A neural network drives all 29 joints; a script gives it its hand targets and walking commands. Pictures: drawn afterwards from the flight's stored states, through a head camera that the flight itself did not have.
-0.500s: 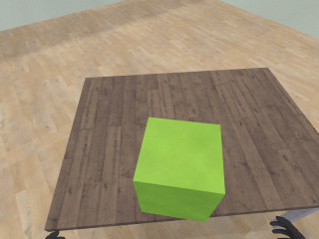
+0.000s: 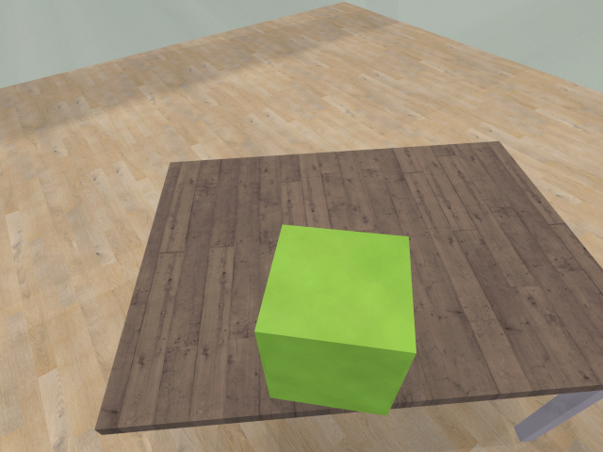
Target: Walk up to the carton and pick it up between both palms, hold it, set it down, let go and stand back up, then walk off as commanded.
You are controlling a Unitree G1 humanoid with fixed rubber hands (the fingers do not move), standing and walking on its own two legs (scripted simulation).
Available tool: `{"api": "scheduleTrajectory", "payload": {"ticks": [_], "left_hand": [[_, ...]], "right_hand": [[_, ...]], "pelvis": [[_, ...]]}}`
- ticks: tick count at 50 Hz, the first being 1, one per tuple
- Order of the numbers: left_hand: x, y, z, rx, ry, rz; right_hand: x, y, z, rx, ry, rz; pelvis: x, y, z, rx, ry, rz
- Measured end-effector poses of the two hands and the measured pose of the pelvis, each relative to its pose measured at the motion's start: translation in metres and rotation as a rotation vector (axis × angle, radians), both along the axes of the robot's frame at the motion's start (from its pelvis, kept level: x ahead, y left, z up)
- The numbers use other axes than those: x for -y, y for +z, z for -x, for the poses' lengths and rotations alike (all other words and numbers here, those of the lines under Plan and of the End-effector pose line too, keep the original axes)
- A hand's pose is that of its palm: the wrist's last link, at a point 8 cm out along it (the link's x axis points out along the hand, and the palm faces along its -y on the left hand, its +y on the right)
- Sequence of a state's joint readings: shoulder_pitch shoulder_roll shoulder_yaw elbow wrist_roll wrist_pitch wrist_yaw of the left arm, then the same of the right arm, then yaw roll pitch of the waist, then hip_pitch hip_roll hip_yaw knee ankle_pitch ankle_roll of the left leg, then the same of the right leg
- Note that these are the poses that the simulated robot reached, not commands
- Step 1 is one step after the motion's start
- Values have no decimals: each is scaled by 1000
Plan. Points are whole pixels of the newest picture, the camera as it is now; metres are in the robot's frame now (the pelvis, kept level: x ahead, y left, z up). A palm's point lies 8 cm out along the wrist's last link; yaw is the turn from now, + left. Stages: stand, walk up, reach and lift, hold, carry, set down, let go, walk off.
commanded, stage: walk up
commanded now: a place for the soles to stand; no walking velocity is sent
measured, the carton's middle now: (335, 321) +0.37 -0.04 -0.10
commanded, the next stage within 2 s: reach and lift in 1.10 s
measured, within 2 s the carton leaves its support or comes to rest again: neither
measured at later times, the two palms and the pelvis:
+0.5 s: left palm out of the picture +0.08 +0.30 -0.11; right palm out of the picture +0.07 -0.31 -0.11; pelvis +0.00 +0.00 +0.00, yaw +1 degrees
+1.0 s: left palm out of the picture +0.07 +0.31 -0.11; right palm out of the picture +0.10 -0.31 -0.10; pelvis +0.01 +0.00 +0.00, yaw +2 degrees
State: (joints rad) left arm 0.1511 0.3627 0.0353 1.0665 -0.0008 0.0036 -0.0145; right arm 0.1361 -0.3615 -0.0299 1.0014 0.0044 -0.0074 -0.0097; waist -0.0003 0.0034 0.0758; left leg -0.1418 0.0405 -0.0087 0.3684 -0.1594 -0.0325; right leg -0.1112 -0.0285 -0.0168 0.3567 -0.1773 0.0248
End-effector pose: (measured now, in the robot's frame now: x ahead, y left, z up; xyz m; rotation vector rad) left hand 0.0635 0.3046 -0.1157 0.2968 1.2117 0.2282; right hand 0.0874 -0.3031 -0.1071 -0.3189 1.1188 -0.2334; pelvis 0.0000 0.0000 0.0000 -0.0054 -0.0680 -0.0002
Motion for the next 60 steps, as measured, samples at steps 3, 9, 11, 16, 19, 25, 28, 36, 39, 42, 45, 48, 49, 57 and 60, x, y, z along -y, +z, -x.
{"api": "scheduleTrajectory", "payload": {"ticks": [3,9,11,16,19,25,28,36,39,42,45,48,49,57,60], "left_hand": [[2,-1,6,-7,6,1],[3,0,9,-1,4,-2],[3,0,8,5,4,-4],[2,1,2,18,-1,-3],[1,1,-3,27,-5,-2],[0,1,-12,46,-4,2],[0,1,-13,43,-1,2],[-1,2,-11,30,7,-3],[-2,2,-11,25,9,-6],[-3,2,-9,24,18,-6],[-4,2,-8,20,24,-6],[-4,1,-6,16,26,-5],[-4,2,-6,14,24,-6],[-4,1,-6,-11,35,-10],[-1,-3,-33,-35,31,-29]], "right_hand": [[2,-2,8,-14,-7,1],[8,-3,20,-34,-12,10],[9,-4,23,-43,-11,13],[11,-4,25,-56,-10,17],[9,-3,23,-53,-6,19],[5,-1,13,-38,9,16],[3,0,7,-27,16,14],[3,1,-9,-8,30,16],[4,2,-13,-2,31,19],[4,3,-16,0,32,20],[4,3,-16,-7,40,24],[4,3,-15,-12,42,27],[4,3,-15,-13,39,26],[3,-1,-11,-33,48,26],[1,-6,-29,25,70,7]], "pelvis": [[1,0,3,0,2,0],[3,-1,7,-7,9,4],[4,-2,8,-10,11,4],[3,-2,8,-15,13,3],[3,-2,6,-15,18,4],[2,-2,4,-13,22,2],[2,-2,2,-14,23,2],[2,-1,-3,-16,23,3],[1,-1,-4,-16,24,3],[1,-1,-5,-17,23,2],[1,0,-5,-16,26,2],[0,0,-6,-15,25,1],[0,0,-5,-15,26,2],[1,-1,-5,-22,32,2],[4,-11,3,-16,38,6]]}}
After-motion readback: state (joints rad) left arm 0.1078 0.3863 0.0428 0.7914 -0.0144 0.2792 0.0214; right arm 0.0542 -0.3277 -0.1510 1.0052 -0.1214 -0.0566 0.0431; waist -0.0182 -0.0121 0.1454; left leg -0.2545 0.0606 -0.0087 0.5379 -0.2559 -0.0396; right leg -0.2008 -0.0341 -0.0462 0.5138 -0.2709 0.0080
